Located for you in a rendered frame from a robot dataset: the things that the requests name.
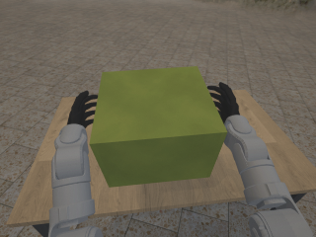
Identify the robot right upper arm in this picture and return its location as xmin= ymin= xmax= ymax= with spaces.
xmin=249 ymin=208 xmax=312 ymax=237

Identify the robot left hand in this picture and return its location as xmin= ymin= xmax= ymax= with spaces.
xmin=67 ymin=91 xmax=98 ymax=128

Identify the carton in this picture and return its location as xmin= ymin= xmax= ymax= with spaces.
xmin=89 ymin=66 xmax=228 ymax=188

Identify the right robot forearm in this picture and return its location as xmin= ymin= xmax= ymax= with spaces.
xmin=224 ymin=115 xmax=314 ymax=237

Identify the robot right hand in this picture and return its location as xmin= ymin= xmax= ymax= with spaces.
xmin=207 ymin=82 xmax=240 ymax=123

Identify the left robot forearm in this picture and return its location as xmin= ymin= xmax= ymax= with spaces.
xmin=48 ymin=123 xmax=96 ymax=237

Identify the table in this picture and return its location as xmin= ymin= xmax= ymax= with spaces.
xmin=6 ymin=90 xmax=316 ymax=237

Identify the robot left upper arm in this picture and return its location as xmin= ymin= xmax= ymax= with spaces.
xmin=54 ymin=225 xmax=104 ymax=237

